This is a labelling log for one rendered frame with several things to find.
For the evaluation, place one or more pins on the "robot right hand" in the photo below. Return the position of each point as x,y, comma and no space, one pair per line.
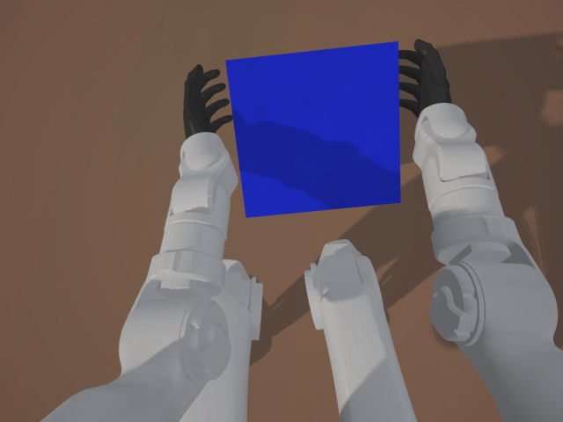
433,85

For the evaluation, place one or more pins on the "right robot thigh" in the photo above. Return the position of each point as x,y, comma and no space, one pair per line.
367,377

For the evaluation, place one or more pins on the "robot left shin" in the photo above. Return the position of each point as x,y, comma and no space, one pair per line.
235,266

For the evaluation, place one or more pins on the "robot left forearm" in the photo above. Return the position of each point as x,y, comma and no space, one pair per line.
190,261

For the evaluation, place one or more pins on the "robot right forearm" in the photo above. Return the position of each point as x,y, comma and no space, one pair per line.
462,197

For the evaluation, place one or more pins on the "carton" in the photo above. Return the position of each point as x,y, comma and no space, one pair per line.
317,130

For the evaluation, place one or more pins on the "robot left upper arm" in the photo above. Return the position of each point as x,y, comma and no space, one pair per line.
169,350

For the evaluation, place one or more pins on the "robot right upper arm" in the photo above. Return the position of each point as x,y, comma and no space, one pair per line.
503,317

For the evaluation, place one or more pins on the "robot left hand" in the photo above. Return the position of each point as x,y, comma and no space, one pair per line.
196,116

